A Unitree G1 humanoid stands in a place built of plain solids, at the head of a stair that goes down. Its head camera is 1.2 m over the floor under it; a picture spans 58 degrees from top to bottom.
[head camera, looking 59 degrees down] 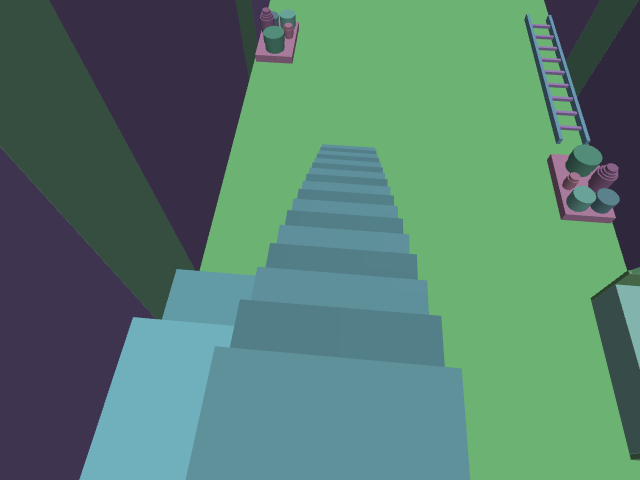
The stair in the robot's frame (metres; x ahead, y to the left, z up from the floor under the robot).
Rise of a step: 0.19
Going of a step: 0.22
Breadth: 0.69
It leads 5 degrees to the right of straight ahead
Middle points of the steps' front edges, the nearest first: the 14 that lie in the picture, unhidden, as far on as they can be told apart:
0.34 -0.05 0.00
0.56 -0.07 -0.18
0.79 -0.09 -0.37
1.01 -0.11 -0.56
1.23 -0.13 -0.74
1.46 -0.15 -0.93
1.68 -0.17 -1.11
1.90 -0.19 -1.30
2.13 -0.21 -1.48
2.35 -0.23 -1.67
2.58 -0.25 -1.85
2.80 -0.27 -2.04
3.02 -0.29 -2.22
3.25 -0.31 -2.41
